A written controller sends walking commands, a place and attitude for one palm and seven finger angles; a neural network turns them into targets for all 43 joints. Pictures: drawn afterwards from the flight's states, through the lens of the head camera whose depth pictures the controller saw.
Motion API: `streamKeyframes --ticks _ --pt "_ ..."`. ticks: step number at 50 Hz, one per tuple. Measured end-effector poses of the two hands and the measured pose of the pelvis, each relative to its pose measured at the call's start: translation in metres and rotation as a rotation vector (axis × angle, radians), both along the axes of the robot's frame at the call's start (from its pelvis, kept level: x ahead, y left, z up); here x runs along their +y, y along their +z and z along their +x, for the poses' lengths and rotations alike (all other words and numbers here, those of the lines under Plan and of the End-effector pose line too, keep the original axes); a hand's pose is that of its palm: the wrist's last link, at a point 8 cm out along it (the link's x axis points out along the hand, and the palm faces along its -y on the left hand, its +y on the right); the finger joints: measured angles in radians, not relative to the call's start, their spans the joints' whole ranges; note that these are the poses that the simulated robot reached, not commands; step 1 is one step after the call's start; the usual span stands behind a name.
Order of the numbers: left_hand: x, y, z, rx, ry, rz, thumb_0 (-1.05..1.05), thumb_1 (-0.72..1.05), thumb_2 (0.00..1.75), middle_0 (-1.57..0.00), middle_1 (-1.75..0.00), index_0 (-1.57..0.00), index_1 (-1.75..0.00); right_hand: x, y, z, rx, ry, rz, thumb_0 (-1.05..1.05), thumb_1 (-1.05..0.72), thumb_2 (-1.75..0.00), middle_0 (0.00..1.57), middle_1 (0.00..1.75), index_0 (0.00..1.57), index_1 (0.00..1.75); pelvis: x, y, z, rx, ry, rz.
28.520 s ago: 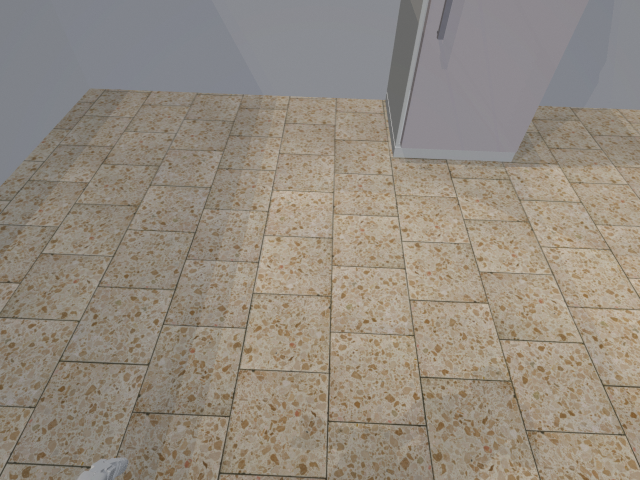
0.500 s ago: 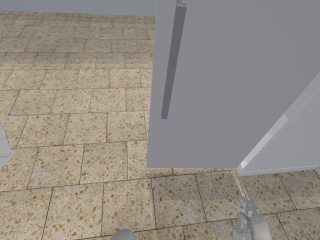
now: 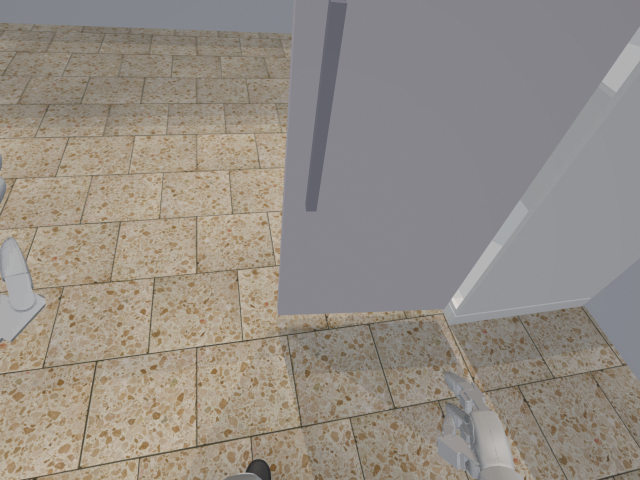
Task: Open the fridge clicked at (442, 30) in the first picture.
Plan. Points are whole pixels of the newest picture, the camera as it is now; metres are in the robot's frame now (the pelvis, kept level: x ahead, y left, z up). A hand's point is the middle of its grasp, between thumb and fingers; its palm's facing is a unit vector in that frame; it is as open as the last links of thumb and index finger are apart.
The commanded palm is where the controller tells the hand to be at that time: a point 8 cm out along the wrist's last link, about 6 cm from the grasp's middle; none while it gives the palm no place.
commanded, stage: step back with the hand held close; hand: left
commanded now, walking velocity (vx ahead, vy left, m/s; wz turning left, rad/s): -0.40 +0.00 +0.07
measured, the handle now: (320, 120) +0.68 +0.10 +0.08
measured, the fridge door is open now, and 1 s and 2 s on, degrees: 84 84 84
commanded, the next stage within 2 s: stop stepping back and stand still in 0.08 s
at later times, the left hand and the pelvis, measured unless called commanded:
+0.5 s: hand out of the picture +0.07 +0.28 +0.19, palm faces +0.52 -0.76 -0.39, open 7.4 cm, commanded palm +0.03 +0.30 +0.18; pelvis -0.12 +0.00 +0.01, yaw +0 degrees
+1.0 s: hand out of the picture +0.05 +0.30 +0.17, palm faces +0.55 -0.75 -0.38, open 7.4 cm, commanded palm -0.01 +0.33 +0.18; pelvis -0.13 +0.02 +0.00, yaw +4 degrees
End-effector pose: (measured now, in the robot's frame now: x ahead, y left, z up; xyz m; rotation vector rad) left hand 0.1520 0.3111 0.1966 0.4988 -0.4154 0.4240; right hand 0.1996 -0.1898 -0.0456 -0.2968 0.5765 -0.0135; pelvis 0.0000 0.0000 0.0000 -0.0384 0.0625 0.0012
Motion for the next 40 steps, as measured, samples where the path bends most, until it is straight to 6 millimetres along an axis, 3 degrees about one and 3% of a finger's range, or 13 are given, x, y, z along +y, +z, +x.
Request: streamKeyframes --ticks 4,6,10,15,19,22,27,32,40 --pt "-0.011 0.000 0.001 0.004 -0.086 0.017 0.01 0.89 0.90 -0.21 -0.30 -0.21 -0.31 -0.018 -0.009 -0.040 0.058 -0.080 -0.023 0.01 -0.90 -0.90 0.21 0.30 0.20 0.31 0.003 -0.001 -0.016 -0.029 -0.021 -0.008" --pt "-0.011 -0.001 0.000 0.010 -0.119 0.030 0.01 0.89 0.90 -0.21 -0.30 -0.21 -0.31 -0.028 -0.012 -0.061 0.072 -0.133 -0.046 0.01 -0.90 -0.90 0.21 0.30 0.20 0.31 0.007 -0.004 -0.020 -0.032 -0.019 -0.014" --pt "-0.007 -0.009 -0.010 0.076 -0.144 0.026 0.01 0.89 0.90 -0.21 -0.30 -0.21 -0.31 -0.043 -0.007 -0.105 0.097 -0.199 -0.066 0.01 -0.90 -0.90 0.20 0.30 0.20 0.31 0.004 0.001 -0.046 -0.043 -0.023 0.004" --pt "-0.014 -0.009 -0.056 0.171 -0.118 0.017 0.01 0.89 0.90 -0.21 -0.30 -0.21 -0.31 -0.057 0.003 -0.150 0.083 -0.212 -0.068 0.01 -0.90 -0.90 0.20 0.30 0.20 0.30 -0.002 0.009 -0.075 -0.045 -0.010 -0.012" --pt "-0.021 0.001 -0.102 0.185 -0.076 0.076 0.02 0.89 0.90 -0.22 -0.30 -0.21 -0.31 -0.067 -0.007 -0.175 0.125 -0.187 -0.079 0.01 -0.90 -0.90 0.20 0.30 0.20 0.30 -0.006 0.007 -0.101 -0.048 -0.006 0.029" --pt "-0.012 0.007 -0.124 0.132 -0.002 0.053 0.01 0.89 0.90 -0.22 -0.30 -0.22 -0.31 -0.069 -0.014 -0.192 0.173 -0.189 -0.080 0.01 -0.90 -0.90 0.20 0.30 0.20 0.30 -0.005 0.010 -0.110 -0.055 -0.021 0.055" --pt "0.007 -0.006 -0.132 0.047 0.117 -0.074 0.01 0.89 0.90 -0.21 -0.30 -0.21 -0.31 -0.063 -0.024 -0.207 0.149 -0.195 -0.073 0.01 -0.90 -0.90 0.20 0.30 0.20 0.30 0.003 0.005 -0.119 -0.069 0.015 0.056" --pt "0.008 -0.020 -0.134 0.057 0.081 -0.102 0.01 0.89 0.90 -0.21 -0.30 -0.21 -0.31 -0.045 -0.029 -0.208 0.096 -0.202 -0.042 0.01 -0.91 -0.90 0.20 0.30 0.20 0.30 0.012 -0.004 -0.132 -0.094 0.025 0.056" --pt "-0.002 0.004 -0.148 0.080 0.059 0.063 0.02 0.89 0.90 -0.21 -0.30 -0.21 -0.31 -0.017 -0.036 -0.205 0.097 -0.126 0.060 0.01 -0.90 -0.90 0.20 0.30 0.20 0.31 0.004 -0.003 -0.136 -0.089 0.043 0.037"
